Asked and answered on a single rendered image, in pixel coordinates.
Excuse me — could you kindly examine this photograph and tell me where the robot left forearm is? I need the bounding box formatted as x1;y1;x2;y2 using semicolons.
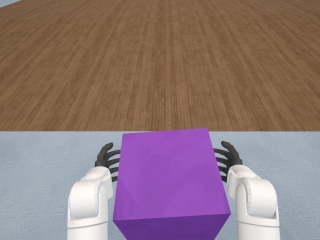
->
67;166;113;240

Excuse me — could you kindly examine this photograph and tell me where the robot right forearm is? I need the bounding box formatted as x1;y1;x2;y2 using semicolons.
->
227;164;281;240

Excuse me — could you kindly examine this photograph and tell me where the carton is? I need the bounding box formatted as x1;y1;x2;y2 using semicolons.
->
112;128;231;240

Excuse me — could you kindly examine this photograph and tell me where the left robot hand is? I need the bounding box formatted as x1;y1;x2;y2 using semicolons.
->
94;142;121;182

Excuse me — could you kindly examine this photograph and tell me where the right robot hand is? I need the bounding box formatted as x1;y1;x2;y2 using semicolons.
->
213;141;243;183

